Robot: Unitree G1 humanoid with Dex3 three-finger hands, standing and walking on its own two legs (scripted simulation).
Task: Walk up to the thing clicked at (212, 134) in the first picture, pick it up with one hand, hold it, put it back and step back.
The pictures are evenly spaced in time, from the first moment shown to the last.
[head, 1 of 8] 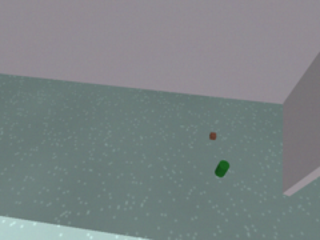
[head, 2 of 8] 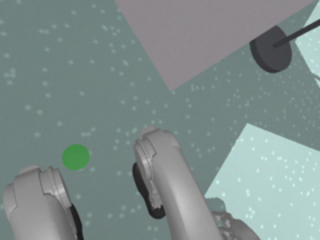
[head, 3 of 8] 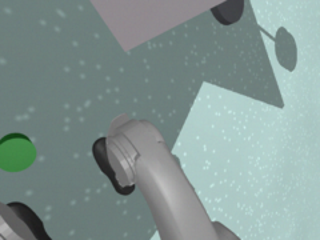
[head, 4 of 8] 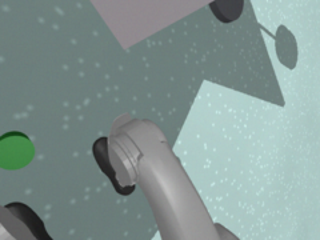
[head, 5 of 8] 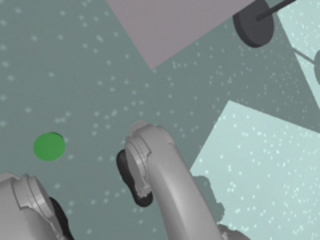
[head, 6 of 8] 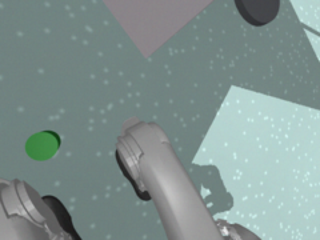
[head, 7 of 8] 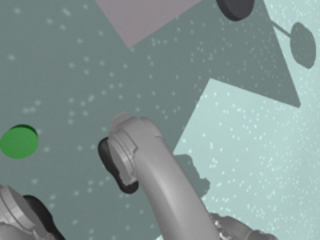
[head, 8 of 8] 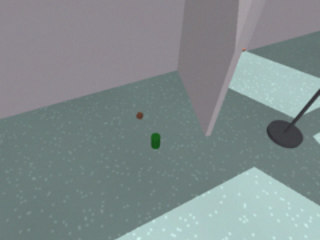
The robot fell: no
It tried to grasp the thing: yes
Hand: left
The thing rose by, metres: 0.12
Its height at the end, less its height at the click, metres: +0.00
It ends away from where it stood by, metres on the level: 0.04
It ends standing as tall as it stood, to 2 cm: yes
